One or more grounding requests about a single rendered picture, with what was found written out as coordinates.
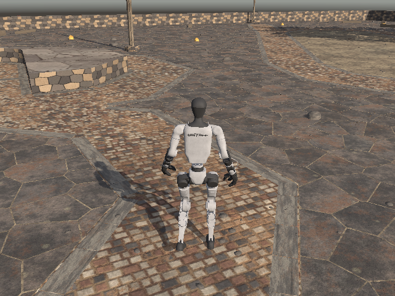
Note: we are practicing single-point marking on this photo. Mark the right robot forearm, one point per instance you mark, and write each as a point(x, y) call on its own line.
point(229, 164)

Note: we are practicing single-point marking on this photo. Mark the left robot forearm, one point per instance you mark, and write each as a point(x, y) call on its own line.
point(167, 160)

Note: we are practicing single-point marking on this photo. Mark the left robot shin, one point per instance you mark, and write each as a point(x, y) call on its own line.
point(182, 223)

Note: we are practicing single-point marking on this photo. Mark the robot shin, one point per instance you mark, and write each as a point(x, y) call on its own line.
point(211, 222)
point(182, 223)

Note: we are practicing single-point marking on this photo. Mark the robot right upper arm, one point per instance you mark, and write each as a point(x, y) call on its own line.
point(217, 130)

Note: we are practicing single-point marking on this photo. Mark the robot left upper arm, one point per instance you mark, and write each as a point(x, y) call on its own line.
point(178, 130)

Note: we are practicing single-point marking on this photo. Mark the right robot hand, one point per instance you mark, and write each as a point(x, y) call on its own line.
point(231, 177)

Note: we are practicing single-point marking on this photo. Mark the right robot shin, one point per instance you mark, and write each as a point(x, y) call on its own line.
point(211, 222)

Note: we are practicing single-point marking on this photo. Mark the left robot hand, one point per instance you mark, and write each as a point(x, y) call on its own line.
point(164, 170)

